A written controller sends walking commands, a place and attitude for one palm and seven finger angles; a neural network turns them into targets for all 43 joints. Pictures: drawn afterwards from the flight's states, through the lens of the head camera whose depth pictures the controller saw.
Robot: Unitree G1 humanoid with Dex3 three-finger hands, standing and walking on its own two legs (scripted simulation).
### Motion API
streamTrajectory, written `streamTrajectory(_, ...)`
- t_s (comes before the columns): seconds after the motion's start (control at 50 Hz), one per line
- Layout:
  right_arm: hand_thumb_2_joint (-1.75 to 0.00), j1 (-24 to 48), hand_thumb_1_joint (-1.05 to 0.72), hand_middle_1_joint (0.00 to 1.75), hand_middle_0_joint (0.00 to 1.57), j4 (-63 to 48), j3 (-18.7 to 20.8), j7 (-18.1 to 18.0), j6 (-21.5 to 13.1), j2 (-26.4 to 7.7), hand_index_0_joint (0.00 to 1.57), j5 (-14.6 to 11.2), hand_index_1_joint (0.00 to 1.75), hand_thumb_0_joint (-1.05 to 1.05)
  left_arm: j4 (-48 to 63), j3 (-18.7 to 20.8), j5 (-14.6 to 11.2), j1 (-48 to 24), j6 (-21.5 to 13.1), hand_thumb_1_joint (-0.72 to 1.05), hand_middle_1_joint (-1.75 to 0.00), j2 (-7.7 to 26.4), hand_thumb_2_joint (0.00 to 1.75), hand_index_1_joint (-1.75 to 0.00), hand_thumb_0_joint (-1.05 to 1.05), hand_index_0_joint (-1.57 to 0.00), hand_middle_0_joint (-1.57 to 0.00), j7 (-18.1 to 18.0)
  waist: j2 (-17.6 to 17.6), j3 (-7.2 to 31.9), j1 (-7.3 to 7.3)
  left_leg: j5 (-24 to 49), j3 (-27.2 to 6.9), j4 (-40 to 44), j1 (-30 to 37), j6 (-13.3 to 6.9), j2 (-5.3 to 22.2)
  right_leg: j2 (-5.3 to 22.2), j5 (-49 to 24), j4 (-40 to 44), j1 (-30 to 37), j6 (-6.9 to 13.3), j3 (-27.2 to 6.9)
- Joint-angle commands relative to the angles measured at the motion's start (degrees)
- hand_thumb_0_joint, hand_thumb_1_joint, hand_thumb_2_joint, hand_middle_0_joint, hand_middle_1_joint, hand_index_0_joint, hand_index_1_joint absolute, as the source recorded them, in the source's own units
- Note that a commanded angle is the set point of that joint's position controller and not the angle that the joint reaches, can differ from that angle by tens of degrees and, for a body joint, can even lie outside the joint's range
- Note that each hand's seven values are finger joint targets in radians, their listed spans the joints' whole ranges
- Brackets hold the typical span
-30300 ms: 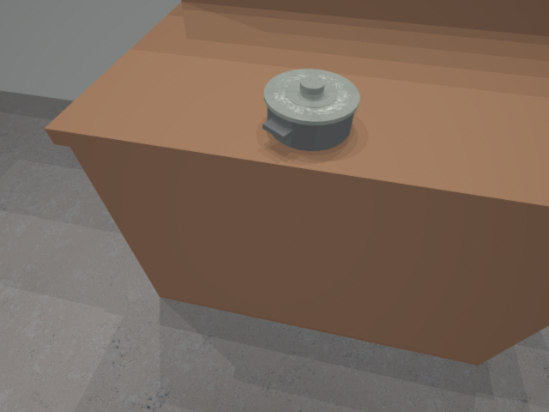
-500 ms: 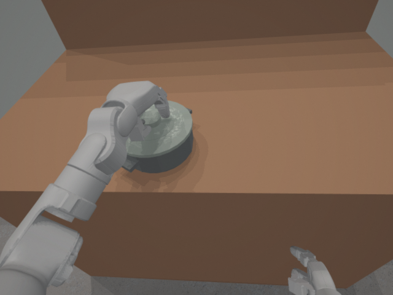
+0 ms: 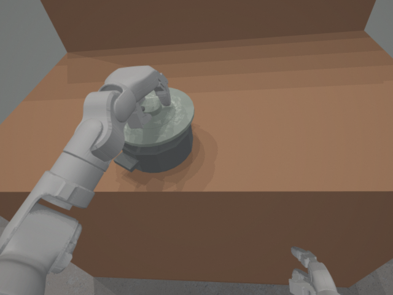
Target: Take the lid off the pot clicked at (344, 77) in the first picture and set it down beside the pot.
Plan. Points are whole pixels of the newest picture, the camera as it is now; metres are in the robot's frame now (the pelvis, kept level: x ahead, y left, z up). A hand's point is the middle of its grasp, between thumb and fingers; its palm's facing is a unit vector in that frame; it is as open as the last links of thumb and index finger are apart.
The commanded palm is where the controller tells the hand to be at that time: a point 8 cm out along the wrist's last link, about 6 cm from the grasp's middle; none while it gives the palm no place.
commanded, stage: lift the lid straight up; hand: left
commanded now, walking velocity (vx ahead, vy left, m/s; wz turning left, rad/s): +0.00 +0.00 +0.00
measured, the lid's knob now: (151, 107) +0.44 +0.11 +0.18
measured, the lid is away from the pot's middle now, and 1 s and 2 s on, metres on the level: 0.01 0.02 0.05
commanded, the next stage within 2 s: move the lid sideways beside the pot in 1.42 s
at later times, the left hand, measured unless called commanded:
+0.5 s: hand (133, 90) +0.42 +0.13 +0.24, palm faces -0.10 -0.03 -0.99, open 7.5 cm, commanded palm +0.39 +0.14 +0.32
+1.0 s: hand (126, 69) +0.42 +0.13 +0.28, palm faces -0.03 -0.02 -1.00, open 7.5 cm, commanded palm +0.39 +0.14 +0.36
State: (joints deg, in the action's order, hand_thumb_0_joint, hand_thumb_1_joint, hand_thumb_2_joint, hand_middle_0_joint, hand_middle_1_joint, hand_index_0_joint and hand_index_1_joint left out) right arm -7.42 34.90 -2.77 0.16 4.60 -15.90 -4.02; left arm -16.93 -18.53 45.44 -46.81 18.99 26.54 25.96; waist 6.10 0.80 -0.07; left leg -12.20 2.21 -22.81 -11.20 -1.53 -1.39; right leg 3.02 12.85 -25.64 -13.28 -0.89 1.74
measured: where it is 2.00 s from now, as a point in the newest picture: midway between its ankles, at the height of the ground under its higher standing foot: outside the picture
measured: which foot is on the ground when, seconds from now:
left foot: down 0.00-1.00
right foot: down 0.00-1.00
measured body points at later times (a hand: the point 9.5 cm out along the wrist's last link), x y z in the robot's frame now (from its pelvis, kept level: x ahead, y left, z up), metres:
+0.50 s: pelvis +0.00 +0.00 +0.00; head +0.00 -0.05 +0.45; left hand +0.42 +0.13 +0.29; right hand +0.19 -0.23 -0.11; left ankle +0.00 +0.11 -0.74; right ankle +0.01 -0.13 -0.74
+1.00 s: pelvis -0.01 +0.01 +0.00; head +0.00 -0.04 +0.45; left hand +0.41 +0.12 +0.33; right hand +0.19 -0.22 -0.10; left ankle +0.00 +0.11 -0.74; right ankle +0.01 -0.13 -0.74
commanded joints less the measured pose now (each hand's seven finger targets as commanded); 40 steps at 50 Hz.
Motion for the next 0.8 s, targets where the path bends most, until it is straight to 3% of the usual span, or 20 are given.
streamTrajectory(0.0,-0.90,8.7,-0.90,0.30,0.20,-10.0,2.0,-0.1,-2.9,-4.5,0.20,-0.3,0.30,0.00,14.5,11.4,2.1,-33.9,-1.2,0.44,-0.75,15.0,1.28,-0.74,0.00,-1.01,-1.02,-3.3,-7.5,24.6,-0.45,15.4,-1.6,1.5,7.4,-1.8,-1.2,-2.9,-17.3,0.8,9.8,2.9,0.2)
streamTrajectory(0.06,-0.90,8.6,-0.90,0.30,0.20,-9.8,2.1,-0.4,-3.3,-4.7,0.20,-0.3,0.30,0.00,13.9,11.7,2.4,-36.3,-0.7,0.44,-0.75,15.8,1.28,-0.74,0.00,-1.01,-1.02,-3.3,-6.4,23.7,-0.29,15.3,-1.8,1.3,7.5,-1.9,-1.3,-2.8,-17.5,1.0,8.7,3.0,0.1)
streamTrajectory(0.08,-0.90,8.5,-0.90,0.30,0.20,-9.6,2.3,-0.3,-3.3,-5.3,0.20,-0.4,0.30,0.00,12.8,11.7,1.0,-35.3,-0.9,0.44,-0.75,15.2,1.28,-0.74,0.00,-1.01,-1.02,-3.4,-6.9,23.1,0.45,14.7,-2.1,0.9,7.6,-2.0,-1.2,-2.8,-17.0,1.3,8.3,3.1,0.4)
streamTrajectory(0.1,-0.90,8.0,-0.90,0.30,0.20,-9.4,2.1,-0.4,-3.6,-4.6,0.20,-0.4,0.30,0.00,13.7,12.1,2.1,-37.7,-0.9,0.44,-0.75,16.2,1.28,-0.74,0.00,-1.01,-1.02,-3.4,-6.7,24.6,-0.13,15.0,-1.8,1.6,7.8,-1.8,-1.3,-2.9,-17.1,1.0,9.3,2.9,0.2)
streamTrajectory(0.16,-0.90,8.1,-0.90,0.30,0.20,-8.9,1.8,-0.9,-3.3,-5.1,0.20,-0.3,0.30,0.00,8.3,12.5,2.3,-35.7,-0.2,0.44,-0.75,16.6,1.28,-0.74,0.00,-1.01,-1.02,-2.9,-8.5,20.7,-0.33,12.7,-1.5,2.0,5.3,-1.8,-1.3,-2.6,-15.9,1.8,7.9,2.8,0.3)
streamTrajectory(0.18,-0.90,7.9,-0.90,0.30,0.20,-9.0,2.1,-0.8,-3.3,-5.8,0.20,-0.5,0.30,0.00,9.4,12.3,0.9,-35.9,-0.6,0.44,-0.75,15.9,1.28,-0.74,0.00,-1.01,-1.02,-2.9,-8.4,21.1,0.41,13.0,-1.8,1.7,6.2,-1.9,-1.2,-2.6,-16.0,1.9,7.8,3.0,0.6)
streamTrajectory(0.22,-0.90,8.5,-0.90,0.30,0.20,-9.4,2.1,-0.8,-3.6,-4.9,0.20,-0.4,0.30,0.00,9.9,11.6,2.2,-37.4,-0.6,0.44,-0.75,15.6,1.28,-0.74,0.00,-1.01,-1.02,-2.5,-8.2,22.2,-0.30,13.4,-1.8,1.7,6.5,-1.9,-1.3,-2.7,-15.7,1.6,8.2,3.0,0.3)
streamTrajectory(0.28,-0.90,8.5,-0.90,0.30,0.20,-9.7,2.5,-0.4,-3.9,-5.4,0.20,-0.5,0.30,0.00,11.4,10.8,0.9,-36.4,-0.8,0.44,-0.75,14.0,1.28,-0.74,0.00,-1.01,-1.02,-2.3,-6.6,23.7,0.36,15.9,-2.1,0.8,8.4,-2.0,-1.3,-2.6,-17.7,1.3,7.9,3.2,0.5)
streamTrajectory(0.36,-0.90,8.2,-0.90,0.30,0.20,-9.2,1.8,-0.8,-3.7,-5.3,0.20,-0.5,0.30,0.00,9.1,12.0,2.6,-39.2,0.2,0.44,-0.75,16.6,1.28,-0.74,0.00,-1.01,-1.02,-1.7,-8.3,21.4,-0.22,14.0,-1.7,1.7,6.1,-2.0,-1.5,-2.6,-16.8,1.8,7.7,3.0,0.3)
streamTrajectory(0.38,-0.90,8.1,-0.90,0.30,0.20,-9.2,2.2,-0.7,-3.6,-6.1,0.20,-0.5,0.30,0.00,9.3,13.6,1.3,-37.8,-0.3,0.44,-0.75,17.9,1.28,-0.74,0.00,-1.01,-1.02,-1.9,-8.0,22.3,0.07,14.5,-1.9,1.2,6.8,-2.0,-1.3,-2.4,-17.1,1.8,8.1,3.1,0.3)
streamTrajectory(0.44,-0.90,8.7,-0.90,0.30,0.20,-9.9,1.8,-0.8,-4.3,-4.8,0.20,-0.6,0.30,0.00,12.8,11.8,2.3,-43.0,-0.4,0.44,-0.75,16.8,1.28,-0.74,0.00,-1.01,-1.02,-1.5,-7.1,24.4,-0.33,16.2,-2.2,1.6,7.9,-1.9,-1.4,-2.5,-17.8,1.0,8.8,3.1,0.3)
streamTrajectory(0.48,-0.90,8.6,-0.90,0.30,0.20,-10.0,2.3,-0.3,-4.5,-5.5,0.20,-0.6,0.30,0.00,13.0,12.0,0.8,-40.2,-0.7,0.44,-0.75,16.0,1.28,-0.74,0.00,-1.01,-1.02,-1.3,-5.7,25.5,-0.01,18.8,-2.6,0.5,9.4,-2.1,-1.3,-2.5,-19.5,1.0,8.9,3.4,0.4)
streamTrajectory(0.5,-0.90,8.3,-0.90,0.30,0.20,-9.6,2.0,-0.3,-4.4,-4.9,0.20,-0.4,0.30,0.00,12.6,12.8,2.1,-41.5,-0.3,0.44,-0.75,17.5,1.28,-0.74,0.00,-1.01,-1.02,-1.1,-6.6,26.5,-0.71,18.9,-2.3,1.3,9.0,-1.8,-1.3,-2.7,-19.1,0.8,9.8,3.2,0.3)
streamTrajectory(0.56,-0.90,8.4,-0.90,0.30,0.20,-9.3,1.9,-0.5,-4.0,-5.2,0.20,-0.4,0.30,0.00,9.7,12.4,2.3,-41.1,0.4,0.44,-0.75,16.9,1.28,-0.74,0.00,-1.01,-1.02,-0.7,-8.4,22.7,-0.54,15.7,-2.0,1.8,7.0,-1.8,-1.3,-2.6,-17.3,1.5,8.0,3.1,0.6)
streamTrajectory(0.58,-0.90,8.1,-0.90,0.30,0.20,-9.3,2.2,-0.3,-3.8,-6.1,0.20,-0.6,0.30,0.00,9.4,13.3,0.8,-39.5,0.0,0.44,-0.75,17.2,1.28,-0.74,0.00,-1.01,-1.02,-0.8,-8.2,22.4,-0.08,15.9,-2.3,1.5,7.3,-1.8,-1.1,-2.5,-17.3,1.7,7.8,3.3,0.8)
streamTrajectory(0.62,-0.90,8.9,-0.90,0.30,0.20,-9.6,1.8,-0.5,-3.7,-5.2,0.20,-0.6,0.30,0.00,9.2,11.1,2.2,-42.2,0.4,0.44,-0.75,15.5,1.28,-0.74,0.00,-1.01,-1.02,-0.3,-8.7,21.1,-0.34,14.6,-2.1,2.0,6.4,-1.8,-1.2,-2.7,-15.7,1.8,7.0,3.2,0.9)
streamTrajectory(0.68,-0.90,8.5,-0.90,0.30,0.20,-9.9,2.3,-0.3,-3.8,-6.1,0.20,-0.4,0.30,0.00,11.1,13.8,1.2,-40.2,0.1,0.44,-0.75,18.0,1.28,-0.74,0.00,-1.01,-1.02,-0.4,-7.4,23.8,-0.54,17.0,-2.1,1.0,7.9,-2.0,-1.3,-2.3,-18.1,1.5,8.3,3.5,0.4)
streamTrajectory(0.7,-0.90,8.6,-0.90,0.30,0.20,-10.4,1.8,-0.2,-4.0,-5.1,0.20,-0.5,0.30,0.00,15.1,14.4,2.3,-43.6,0.0,0.44,-0.75,19.6,1.28,-0.74,0.00,-1.01,-1.02,-0.4,-6.9,27.9,-1.40,19.5,-2.1,1.7,8.5,-1.8,-1.4,-2.4,-19.4,0.7,10.8,3.3,0.1)
streamTrajectory(0.72,-0.90,9.3,-0.90,0.30,0.20,-10.5,2.0,-0.3,-3.9,-4.9,0.20,-0.3,0.30,0.00,12.7,12.7,2.5,-42.8,0.5,0.44,-0.75,17.5,1.28,-0.74,0.00,-1.01,-1.02,0.0,-8.2,25.9,-0.94,18.5,-1.9,1.1,8.0,-2.1,-1.5,-2.5,-19.3,1.1,9.8,3.3,0.1)
streamTrajectory(0.78,-0.90,8.6,-0.90,0.30,0.20,-9.7,2.1,-0.2,-3.4,-6.0,0.20,-0.8,0.30,0.00,8.8,12.9,1.1,-41.4,0.9,0.44,-0.75,17.3,1.28,-0.74,0.00,-1.01,-1.02,0.1,-8.6,22.1,-0.11,16.1,-1.9,1.3,7.1,-1.8,-1.0,-2.4,-17.1,1.9,7.3,3.4,0.7)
